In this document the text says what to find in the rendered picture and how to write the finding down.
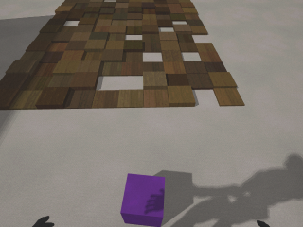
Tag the carton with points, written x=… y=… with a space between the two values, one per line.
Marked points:
x=143 y=200

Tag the robot left hand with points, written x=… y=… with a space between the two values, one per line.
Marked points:
x=42 y=222

